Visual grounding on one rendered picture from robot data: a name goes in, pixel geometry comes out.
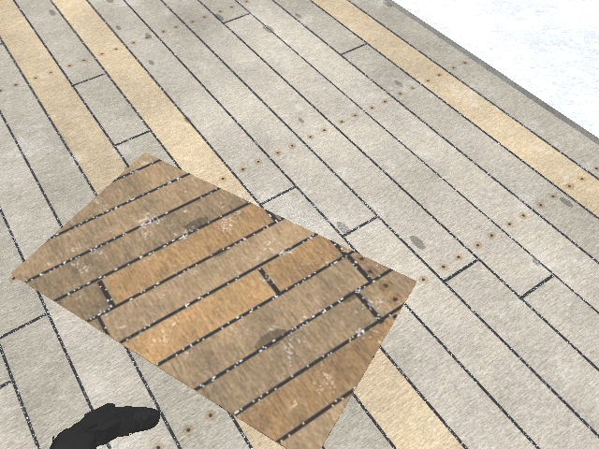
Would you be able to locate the robot left hand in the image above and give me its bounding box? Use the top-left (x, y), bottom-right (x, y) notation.
top-left (50, 403), bottom-right (160, 449)

